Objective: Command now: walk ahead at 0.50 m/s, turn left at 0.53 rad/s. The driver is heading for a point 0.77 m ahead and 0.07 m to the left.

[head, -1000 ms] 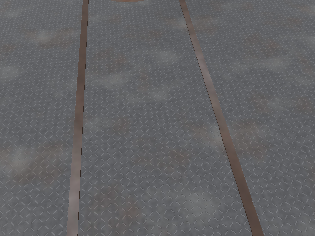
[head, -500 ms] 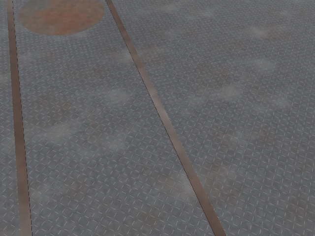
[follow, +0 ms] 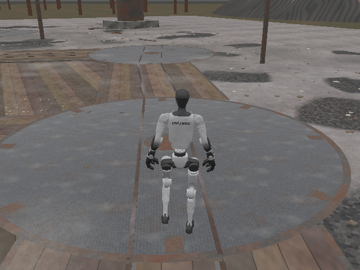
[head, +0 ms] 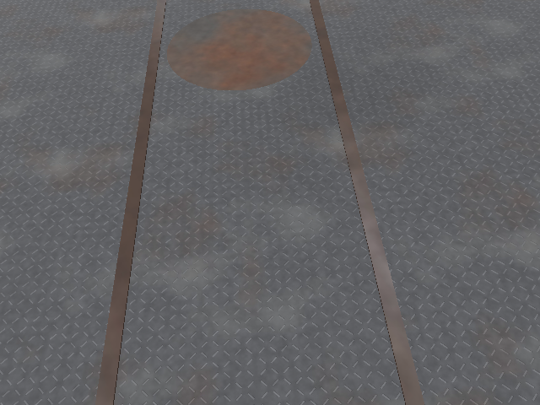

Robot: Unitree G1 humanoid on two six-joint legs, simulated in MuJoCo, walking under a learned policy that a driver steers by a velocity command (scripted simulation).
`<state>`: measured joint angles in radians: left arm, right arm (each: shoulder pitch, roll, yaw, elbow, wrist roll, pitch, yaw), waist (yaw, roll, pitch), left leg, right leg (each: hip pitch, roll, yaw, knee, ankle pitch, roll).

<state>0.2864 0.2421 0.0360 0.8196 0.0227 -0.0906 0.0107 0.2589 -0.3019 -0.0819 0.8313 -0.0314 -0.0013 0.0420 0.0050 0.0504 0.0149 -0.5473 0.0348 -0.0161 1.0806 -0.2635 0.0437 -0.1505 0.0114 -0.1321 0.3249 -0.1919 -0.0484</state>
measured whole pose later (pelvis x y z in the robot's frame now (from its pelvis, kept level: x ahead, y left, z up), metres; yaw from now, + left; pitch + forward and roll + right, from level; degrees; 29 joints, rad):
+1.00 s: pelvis +0.54 +0.09 -0.02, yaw +4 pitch +0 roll +0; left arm 0.23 0.28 0.07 0.83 0.01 -0.03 -0.02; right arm 0.27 -0.24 -0.02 0.86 -0.03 -0.08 0.00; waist -0.01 0.02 0.06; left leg -0.35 0.00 0.00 1.23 -0.35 0.03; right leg -0.33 0.13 -0.03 0.50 -0.17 -0.13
